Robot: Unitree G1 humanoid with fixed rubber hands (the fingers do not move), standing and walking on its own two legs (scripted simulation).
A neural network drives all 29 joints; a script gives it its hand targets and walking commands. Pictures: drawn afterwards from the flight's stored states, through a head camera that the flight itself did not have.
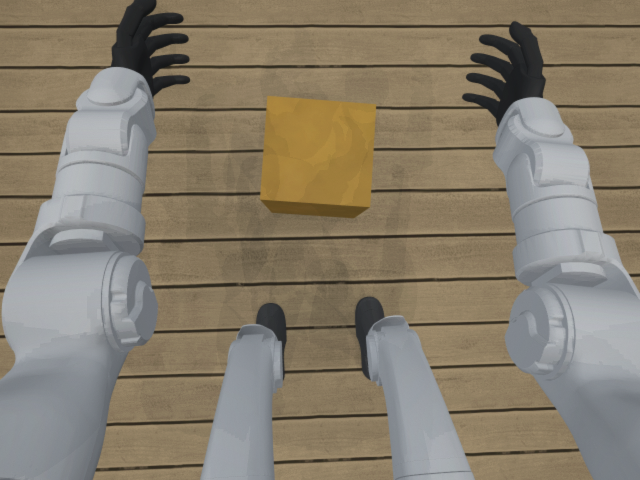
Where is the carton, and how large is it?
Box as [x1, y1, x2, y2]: [260, 96, 375, 217]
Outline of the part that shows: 267,96 260,199 272,212 342,217 354,217 369,207 375,104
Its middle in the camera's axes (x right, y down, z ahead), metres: -0.01 -0.16 +0.86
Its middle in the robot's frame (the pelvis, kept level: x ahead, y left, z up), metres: +0.55 -0.02 -0.53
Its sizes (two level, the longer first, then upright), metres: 0.210 0.200 0.250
